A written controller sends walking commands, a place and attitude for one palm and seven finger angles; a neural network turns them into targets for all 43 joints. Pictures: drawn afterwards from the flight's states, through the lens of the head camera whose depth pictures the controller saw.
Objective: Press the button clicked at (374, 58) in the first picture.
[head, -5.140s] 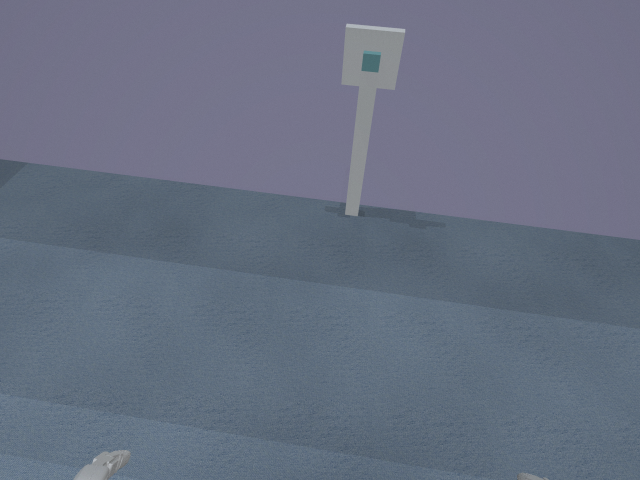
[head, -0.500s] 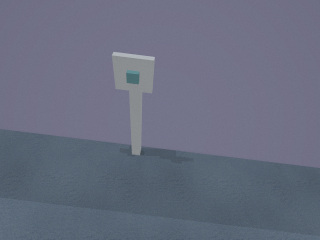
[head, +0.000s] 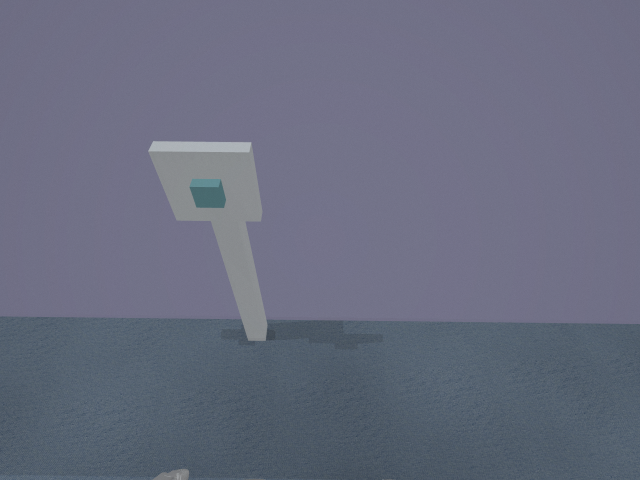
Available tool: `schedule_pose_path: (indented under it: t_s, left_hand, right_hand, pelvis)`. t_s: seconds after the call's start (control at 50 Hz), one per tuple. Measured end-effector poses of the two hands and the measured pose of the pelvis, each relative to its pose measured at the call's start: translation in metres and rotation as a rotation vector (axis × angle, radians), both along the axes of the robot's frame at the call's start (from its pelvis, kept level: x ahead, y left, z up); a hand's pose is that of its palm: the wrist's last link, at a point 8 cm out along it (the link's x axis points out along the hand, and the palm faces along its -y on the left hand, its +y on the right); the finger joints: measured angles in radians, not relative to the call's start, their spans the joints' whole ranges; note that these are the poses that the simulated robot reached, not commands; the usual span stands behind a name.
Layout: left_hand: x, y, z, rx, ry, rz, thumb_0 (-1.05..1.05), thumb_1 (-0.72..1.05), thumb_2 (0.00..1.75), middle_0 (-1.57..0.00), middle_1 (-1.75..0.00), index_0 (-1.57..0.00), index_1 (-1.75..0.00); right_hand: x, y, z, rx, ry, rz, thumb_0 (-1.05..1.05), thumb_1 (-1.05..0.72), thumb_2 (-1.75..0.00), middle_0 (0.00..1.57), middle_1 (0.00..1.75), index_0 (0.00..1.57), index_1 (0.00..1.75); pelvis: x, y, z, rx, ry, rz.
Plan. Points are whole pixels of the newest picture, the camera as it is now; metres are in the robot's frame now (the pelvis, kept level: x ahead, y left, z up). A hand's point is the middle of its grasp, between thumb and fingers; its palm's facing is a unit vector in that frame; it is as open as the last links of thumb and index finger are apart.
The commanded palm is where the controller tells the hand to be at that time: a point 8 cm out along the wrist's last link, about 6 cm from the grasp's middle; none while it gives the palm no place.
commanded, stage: take the last steps up to it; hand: left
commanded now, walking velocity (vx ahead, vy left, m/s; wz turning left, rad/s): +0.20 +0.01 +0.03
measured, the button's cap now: (208, 192) +0.61 +0.23 -0.04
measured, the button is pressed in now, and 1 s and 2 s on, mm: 0 0 0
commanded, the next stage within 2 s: come to a stop and stand still in 0.20 s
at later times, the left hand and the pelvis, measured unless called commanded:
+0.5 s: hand out of the picture +0.10 +0.21 -0.17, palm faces +0.04 -0.99 -0.12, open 7.4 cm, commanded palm none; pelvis +0.11 +0.05 +0.02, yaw -1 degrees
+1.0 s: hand out of the picture +0.14 +0.18 -0.14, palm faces +0.03 -0.97 -0.24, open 7.3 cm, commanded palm none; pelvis +0.07 -0.01 +0.02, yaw -2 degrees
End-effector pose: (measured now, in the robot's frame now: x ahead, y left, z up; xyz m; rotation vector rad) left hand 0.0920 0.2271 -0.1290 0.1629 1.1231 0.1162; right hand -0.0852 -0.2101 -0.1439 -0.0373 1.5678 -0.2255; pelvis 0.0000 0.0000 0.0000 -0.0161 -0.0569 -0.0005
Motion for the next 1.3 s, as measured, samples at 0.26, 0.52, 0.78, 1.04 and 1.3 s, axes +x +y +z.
schedule_pose_path:
  t_s: [0.26, 0.52, 0.78, 1.04, 1.3]
  left_hand:
    - [-0.034, 0.018, -0.01, -0.051, 0.222, 0.107, 0.0, 0.93, 0.9, -0.2, -0.3, -0.2, -0.3]
    - [0.005, 0.033, -0.011, -0.073, 0.32, 0.079, 0.01, 0.92, 0.9, -0.2, -0.3, -0.19, -0.3]
    - [0.061, 0.01, 0.004, 0.07, 0.169, 0.011, 0.01, 0.91, 0.9, -0.2, -0.3, -0.19, -0.3]
    - [0.031, 0.001, 0.014, 0.041, 0.105, 0.056, 0.0, 0.92, 0.9, -0.2, -0.3, -0.2, -0.3]
    - [-0.035, 0.024, -0.001, -0.017, 0.279, 0.063, 0.01, 0.91, 0.9, -0.2, -0.3, -0.2, -0.3]
  right_hand:
    - [0.193, -0.004, 0.027, -0.088, -0.317, 0.132, 0.01, -0.95, -0.9, 0.2, 0.3, 0.19, 0.29]
    - [0.217, 0.026, 0.035, -0.123, -0.24, 0.112, 0.01, -0.96, -0.9, 0.2, 0.3, 0.2, 0.3]
    - [0.185, -0.017, 0.0, -0.035, -0.185, 0.008, 0.01, -0.92, -0.9, 0.2, 0.3, 0.2, 0.29]
    - [0.172, -0.024, 0.009, -0.023, -0.21, 0.083, 0.01, -0.91, -0.9, 0.2, 0.3, 0.19, 0.29]
    - [0.13, 0.016, 0.022, -0.04, -0.187, 0.064, 0.01, -0.91, -0.9, 0.2, 0.3, 0.2, 0.29]
  pelvis:
    - [0.067, 0.023, 0.013, -0.029, 0.031, -0.005]
    - [0.109, 0.046, 0.021, -0.013, 0.025, -0.027]
    - [0.099, -0.002, 0.008, 0.023, 0.024, -0.052]
    - [0.065, -0.002, 0.016, 0.033, 0.034, -0.026]
    - [0.059, 0.02, 0.02, 0.016, 0.038, -0.041]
